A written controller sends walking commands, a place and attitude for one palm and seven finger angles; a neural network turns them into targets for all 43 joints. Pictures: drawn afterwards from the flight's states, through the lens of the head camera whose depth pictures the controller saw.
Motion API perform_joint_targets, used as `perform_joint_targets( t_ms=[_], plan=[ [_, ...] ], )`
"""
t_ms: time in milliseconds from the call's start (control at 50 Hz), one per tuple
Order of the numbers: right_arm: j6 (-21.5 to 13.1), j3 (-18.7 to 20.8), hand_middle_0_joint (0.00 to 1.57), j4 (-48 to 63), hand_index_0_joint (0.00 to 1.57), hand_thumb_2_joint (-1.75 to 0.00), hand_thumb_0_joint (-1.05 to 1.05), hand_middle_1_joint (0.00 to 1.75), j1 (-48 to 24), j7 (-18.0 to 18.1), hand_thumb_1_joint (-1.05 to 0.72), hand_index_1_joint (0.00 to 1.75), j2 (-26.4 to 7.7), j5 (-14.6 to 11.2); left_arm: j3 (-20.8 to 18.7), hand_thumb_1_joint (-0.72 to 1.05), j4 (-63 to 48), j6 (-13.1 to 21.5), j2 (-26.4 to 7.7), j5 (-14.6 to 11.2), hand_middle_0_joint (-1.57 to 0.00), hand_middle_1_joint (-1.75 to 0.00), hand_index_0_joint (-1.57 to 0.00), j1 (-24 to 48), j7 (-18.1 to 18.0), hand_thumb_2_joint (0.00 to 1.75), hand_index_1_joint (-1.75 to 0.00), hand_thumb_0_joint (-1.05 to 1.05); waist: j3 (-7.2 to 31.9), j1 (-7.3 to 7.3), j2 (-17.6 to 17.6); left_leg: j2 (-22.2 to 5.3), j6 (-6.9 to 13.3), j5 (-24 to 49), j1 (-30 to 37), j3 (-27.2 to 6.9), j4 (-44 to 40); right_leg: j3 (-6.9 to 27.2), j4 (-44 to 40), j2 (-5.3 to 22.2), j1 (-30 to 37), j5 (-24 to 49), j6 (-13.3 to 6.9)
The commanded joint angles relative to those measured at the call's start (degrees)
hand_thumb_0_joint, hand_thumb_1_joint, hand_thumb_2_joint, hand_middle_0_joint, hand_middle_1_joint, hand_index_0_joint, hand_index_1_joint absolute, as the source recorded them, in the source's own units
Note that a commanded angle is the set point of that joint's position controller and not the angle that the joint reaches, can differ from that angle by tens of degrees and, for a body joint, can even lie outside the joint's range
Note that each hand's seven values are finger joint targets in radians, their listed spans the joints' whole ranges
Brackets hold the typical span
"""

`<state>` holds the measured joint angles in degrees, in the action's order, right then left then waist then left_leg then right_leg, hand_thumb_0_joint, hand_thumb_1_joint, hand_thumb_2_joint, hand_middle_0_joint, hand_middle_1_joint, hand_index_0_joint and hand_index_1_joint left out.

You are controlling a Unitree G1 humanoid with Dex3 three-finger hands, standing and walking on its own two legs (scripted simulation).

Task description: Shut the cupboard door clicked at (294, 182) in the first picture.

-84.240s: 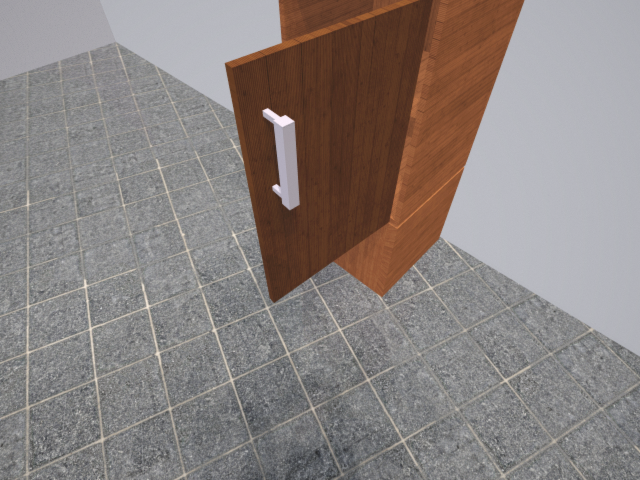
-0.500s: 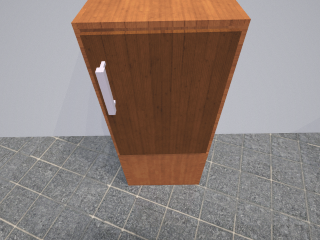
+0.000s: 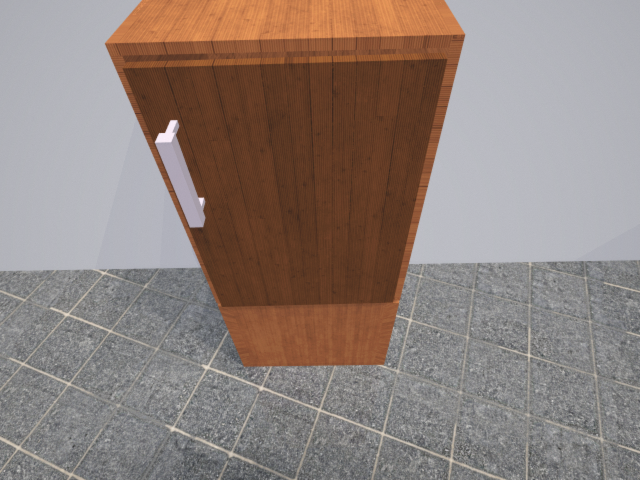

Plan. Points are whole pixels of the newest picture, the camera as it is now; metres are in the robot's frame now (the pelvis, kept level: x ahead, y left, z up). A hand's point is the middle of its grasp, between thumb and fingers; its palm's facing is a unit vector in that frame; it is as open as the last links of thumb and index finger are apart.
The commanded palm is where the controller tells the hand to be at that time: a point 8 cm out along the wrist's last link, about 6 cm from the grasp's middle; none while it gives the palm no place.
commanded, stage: shuffle to correct the standing spot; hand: left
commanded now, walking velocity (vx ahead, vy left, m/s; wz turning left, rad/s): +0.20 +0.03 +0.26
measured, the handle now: (185, 176) +0.52 +0.24 +0.09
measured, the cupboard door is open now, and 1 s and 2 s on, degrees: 1 1 1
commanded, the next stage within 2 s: come to a stop and stand still in 0.28 s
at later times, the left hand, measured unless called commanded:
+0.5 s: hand out of the picture +0.14 +0.18 -0.17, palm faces +0.09 -0.97 -0.24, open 7.3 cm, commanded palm none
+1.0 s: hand out of the picture +0.12 +0.21 -0.18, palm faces +0.09 -0.98 -0.20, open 7.4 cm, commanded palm none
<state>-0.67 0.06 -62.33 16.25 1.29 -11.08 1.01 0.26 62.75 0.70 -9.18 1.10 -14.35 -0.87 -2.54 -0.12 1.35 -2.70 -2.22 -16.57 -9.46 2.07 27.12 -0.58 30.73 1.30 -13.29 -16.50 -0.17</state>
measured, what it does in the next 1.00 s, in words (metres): steps on the spot: right foot, then left foot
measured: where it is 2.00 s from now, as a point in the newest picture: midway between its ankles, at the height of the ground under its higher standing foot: outside the picture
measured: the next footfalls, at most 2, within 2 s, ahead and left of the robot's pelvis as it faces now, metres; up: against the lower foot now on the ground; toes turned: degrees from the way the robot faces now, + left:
right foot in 0.42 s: +0.14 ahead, -0.08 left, +0.00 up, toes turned -5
left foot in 0.78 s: +0.19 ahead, +0.12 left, +0.00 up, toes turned +6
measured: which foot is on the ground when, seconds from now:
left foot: down 0.00-0.42, up 0.44-0.76, down 0.78-1.00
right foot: down 0.00-0.18, up 0.20-0.40, down 0.42-0.80, up 0.82-1.00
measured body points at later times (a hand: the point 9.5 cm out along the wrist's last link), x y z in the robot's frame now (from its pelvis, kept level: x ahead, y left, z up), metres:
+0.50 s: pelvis +0.09 +0.00 -0.01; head +0.14 -0.03 +0.43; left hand +0.13 +0.23 -0.15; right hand +0.05 -0.21 -0.18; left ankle -0.01 +0.13 -0.69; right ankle +0.10 -0.07 -0.74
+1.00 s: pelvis +0.09 +0.02 +0.00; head +0.12 +0.04 +0.45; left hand +0.11 +0.26 -0.16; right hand +0.20 -0.19 -0.14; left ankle +0.15 +0.12 -0.74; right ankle +0.03 -0.11 -0.68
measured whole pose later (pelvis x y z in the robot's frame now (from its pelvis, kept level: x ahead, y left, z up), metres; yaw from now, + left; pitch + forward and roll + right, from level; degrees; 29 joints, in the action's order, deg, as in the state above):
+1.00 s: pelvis +0.09 +0.02 +0.00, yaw +1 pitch +0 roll +0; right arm 0.5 0.6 -55.1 7.1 2.1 -7.3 1.2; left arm -2.1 57.5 -2.9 -9.8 1.4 -12.7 -1.9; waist -4.8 -2.0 -1.5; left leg 0.1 3.3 -9.4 -18.2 5.3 27.8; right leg -0.2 54.8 1.8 -19.5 -28.0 0.6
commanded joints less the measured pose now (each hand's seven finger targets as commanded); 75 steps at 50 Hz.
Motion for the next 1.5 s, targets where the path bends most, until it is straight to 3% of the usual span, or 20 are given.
perform_joint_targets(
  t_ms=[0, 120, 180, 240, 360, 400, 440, 480, 540, 720, 780, 800, 920, 1040, 1100, 1160, 1340, 1420, 1440, 1480],
  plan=[
    [-0.10, 0.78, 0.20, 2.47, 0.20, -0.90, 0.00, 0.30, 2.29, -0.62, -0.90, 0.30, -2.59, 0.32, -2.89, 0.90, -2.13, 0.29, -10.00, 0.11, -0.20, -0.30, -0.20, -5.15, -0.26, 0.90, -0.30, 0.00, -3.88, -1.18, -8.68, 1.66, 2.88, -6.90, -8.06, 1.96, 4.03, 11.15, -14.19, 8.38, -1.28, -17.29, -4.77],
    [-1.43, 0.90, 0.20, 1.27, 0.20, -0.90, 0.00, 0.30, 8.35, -0.70, -0.90, 0.30, -1.96, 0.26, -3.51, 0.90, -4.15, 0.50, -7.76, 0.18, -0.20, -0.30, -0.20, -3.28, 0.02, 0.90, -0.30, 0.00, -4.68, 1.61, -2.55, -0.03, 4.16, -1.35, 0.26, -0.48, -1.59, 4.51, -5.89, 5.70, -8.55, -12.74, -4.88],
    [-2.10, 2.39, 0.20, -0.97, 0.20, -0.90, 0.00, 0.30, 16.09, 0.30, -0.90, 0.30, -7.51, 0.95, -2.65, 0.90, -7.41, 1.03, -3.51, 0.50, -0.20, -0.30, -0.20, 2.08, 0.16, 0.90, -0.30, 0.00, -6.15, 4.37, 17.98, -15.01, 13.56, 9.82, 7.54, -21.74, -12.09, -5.73, 19.82, -2.45, -22.30, -18.25, -1.81],
    [-2.84, 1.86, 0.20, 0.04, 0.20, -0.90, 0.00, 0.30, 14.42, 0.77, -0.90, 0.30, -5.38, 1.12, -2.80, 0.90, -7.80, 1.99, -2.86, -0.08, -0.20, -0.30, -0.20, 4.77, 0.74, 0.90, -0.30, 0.00, -5.04, 3.53, 7.84, -16.22, 16.40, 31.12, 9.20, -18.47, -7.12, -2.97, 24.24, 1.46, -23.62, -17.41, -2.87],
    [-2.95, 2.10, 0.20, 1.77, 0.20, -0.90, 0.00, 0.30, 7.36, 0.60, -0.90, 0.30, -5.43, -0.10, -3.68, 0.90, -3.37, 2.57, -3.10, -0.01, -0.20, -0.30, -0.20, -8.95, 1.41, 0.90, -0.30, 0.00, 2.73, -4.45, 1.14, -5.30, 8.15, 20.05, -5.55, -2.97, 4.32, -6.24, -0.68, -0.57, 8.88, 4.80, -2.89],
    [-3.38, 1.36, 0.20, 4.57, 0.20, -0.90, 0.00, 0.30, 5.49, 0.17, -0.90, 0.30, -0.36, -0.89, -5.48, 0.90, -0.71, 3.37, -11.36, 0.11, -0.20, -0.30, -0.20, -19.50, 0.10, 0.90, -0.30, 0.00, 6.46, -7.53, -20.34, 3.89, 4.12, -16.48, -23.56, 2.80, 31.48, 24.74, -11.00, 23.39, 22.05, 28.90, -11.95],
    [-1.88, 1.61, 0.20, 3.60, 0.20, -0.90, 0.00, 0.30, 5.03, 0.93, -0.90, 0.30, 0.70, -0.71, -3.92, 0.90, -1.70, 3.09, -7.82, -0.20, -0.20, -0.30, -0.20, -12.83, -0.83, 0.90, -0.30, 0.00, 2.99, -3.65, -8.76, 0.62, 2.47, -16.75, -20.78, -2.76, 37.10, 18.39, -9.34, 22.74, 13.70, 48.96, -14.96],
    [-0.63, 1.57, 0.20, 2.48, 0.20, -0.90, 0.00, 0.30, 3.93, 0.40, -0.90, 0.30, 0.63, -0.65, -2.98, 0.90, -3.45, 2.81, -5.94, 0.15, -0.20, -0.30, -0.20, -6.40, -1.31, 0.90, -0.30, 0.00, -0.29, -1.36, -12.01, -0.81, 1.63, -14.07, -18.70, -2.80, 35.05, 9.79, -7.77, 18.19, 6.99, 54.53, -12.78],
    [0.89, 1.79, 0.20, 2.29, 0.20, -0.90, 0.00, 0.30, 3.52, 0.04, -0.90, 0.30, 2.99, -0.96, -3.33, 0.90, -5.20, 1.68, -6.28, 0.44, -0.20, -0.30, -0.20, -3.22, -1.84, 0.90, -0.30, 0.00, 1.12, 0.06, -8.32, 0.79, 0.72, -8.48, -13.55, 0.68, 24.62, 1.46, -6.19, 14.13, 3.68, 51.82, -10.56],
    [1.66, 2.78, 0.20, 5.79, 0.20, -0.90, 0.00, 0.30, -1.24, 0.21, -0.90, 0.30, -0.50, -0.32, -4.36, 0.90, -6.88, -0.66, -8.66, 0.23, -0.20, -0.30, -0.20, -3.80, -1.85, 0.90, -0.30, 0.00, 3.37, 0.10, -8.96, 1.84, 0.80, 5.09, -4.03, 2.09, 4.44, 3.41, -1.10, 12.88, 2.78, 38.61, -8.41],
    [0.49, 3.49, 0.20, 6.48, 0.20, -0.90, 0.00, 0.30, 1.71, 0.69, -0.90, 0.30, -7.35, 0.01, -3.21, 0.90, -8.23, -1.47, -3.69, -0.74, -0.20, -0.30, -0.20, -5.23, -2.13, 0.90, -0.30, 0.00, 7.94, 0.36, 13.37, -18.25, 12.95, 56.91, 6.64, -15.18, -4.32, -4.01, 15.90, 0.71, -6.12, -14.28, 0.05],
    [0.79, 3.29, 0.20, 7.13, 0.20, -0.90, 0.00, 0.30, 0.17, 0.69, -0.90, 0.30, -7.21, 0.25, -3.16, 0.90, -8.24, -1.78, -4.32, -0.43, -0.20, -0.30, -0.20, -4.91, -2.50, 0.90, -0.30, 0.00, 6.81, 0.66, 10.05, -18.69, 15.92, 53.75, 3.07, -12.08, -4.93, -0.60, 23.13, 0.38, -5.20, -20.36, -0.57],
    [0.62, 2.75, 0.20, 9.82, 0.20, -0.90, 0.00, 0.30, -6.61, 1.20, -0.90, 0.30, -5.80, 0.32, -3.08, 0.90, -6.32, -3.34, -2.90, 0.09, -0.20, -0.30, -0.20, -4.83, -1.32, 0.90, -0.30, 0.00, 3.42, -1.23, 4.17, -12.95, 13.75, 17.67, -6.41, -10.96, -11.34, 1.27, 27.13, 0.70, -6.00, -10.78, 0.80],
    [1.06, 4.11, 0.20, 7.63, 0.20, -0.90, 0.00, 0.30, -2.17, 0.32, -0.90, 0.30, -6.25, 0.84, -2.30, 0.90, -6.26, -2.43, -1.90, 0.30, -0.20, -0.30, -0.20, -3.62, -0.53, 0.90, -0.30, 0.00, 5.09, 1.48, 6.00, -11.20, 11.76, -2.31, -1.47, -13.57, -14.56, -2.19, 8.61, 0.21, -3.19, -13.49, 0.40],
    [1.68, 4.47, 0.20, 6.94, 0.20, -0.90, 0.00, 0.30, -2.61, -0.18, -0.90, 0.30, -5.66, 0.62, -2.34, 0.90, -3.44, -1.65, -1.56, 0.29, -0.20, -0.30, -0.20, -10.76, -0.46, 0.90, -0.30, 0.00, 4.58, -1.24, 1.31, -5.99, 6.52, -10.12, -7.47, -8.35, -12.36, -3.99, -9.10, -0.82, 7.29, -4.64, -0.91],
    [1.66, 2.80, 0.20, 8.71, 0.20, -0.90, 0.00, 0.30, -6.17, -0.99, -0.90, 0.30, -0.36, 0.28, -2.84, 0.90, -4.59, -0.67, -8.26, 0.50, -0.20, -0.30, -0.20, -8.43, -0.73, 0.90, -0.30, 0.00, -2.91, -1.52, -13.43, 1.51, 1.74, -4.95, -14.99, 0.71, 4.78, 16.57, -24.80, 16.43, -0.55, -20.73, -7.88],
    [-0.35, 1.61, 0.20, 4.58, 0.20, -0.90, 0.00, 0.30, -2.66, -0.77, -0.90, 0.30, -0.41, 0.05, -2.79, 0.90, -2.03, 1.30, -6.59, 0.52, -0.20, -0.30, -0.20, -9.71, -0.69, 0.90, -0.30, 0.00, -4.84, -1.41, -8.31, 1.63, 1.54, 0.40, -10.03, 2.71, 4.81, 6.71, -11.39, 12.24, 5.34, 22.10, -7.61],
    [-1.27, 1.73, 0.20, 1.16, 0.20, -0.90, 0.00, 0.30, 4.75, 0.87, -0.90, 0.30, -4.47, 0.01, -1.95, 0.90, -0.69, 0.45, -2.65, -0.22, -0.20, -0.30, -0.20, -10.75, -1.28, 0.90, -0.30, 0.00, 3.37, -0.27, 1.37, -6.13, 5.38, 32.47, 7.75, -3.30, 0.63, 0.38, -2.54, 4.43, 0.12, 12.89, -2.25],
    [-0.28, 1.46, 0.20, 6.03, 0.20, -0.90, 0.00, 0.30, -0.60, -0.25, -0.90, 0.30, -5.64, 0.21, -0.86, 0.90, -2.48, 1.53, -10.63, 0.71, -0.20, -0.30, -0.20, -9.88, -1.96, 0.90, -0.30, 0.00, -7.57, 0.06, 0.52, -2.88, 5.77, 18.98, 0.08, -4.98, 2.21, 0.99, -10.85, 3.77, -5.11, 10.34, -2.53],
    [-1.01, 1.74, 0.20, 6.08, 0.20, -0.90, 0.00, 0.30, -1.12, 0.13, -0.90, 0.30, -2.48, -0.09, -1.57, 0.90, -1.70, 1.22, -6.54, 0.42, -0.20, -0.30, -0.20, -11.10, -2.10, 0.90, -0.30, 0.00, 3.34, -0.28, 6.29, -2.02, 4.79, 22.32, 1.24, -3.13, 7.26, 3.66, -4.25, 6.29, 0.26, 18.95, -3.16]
  ],
)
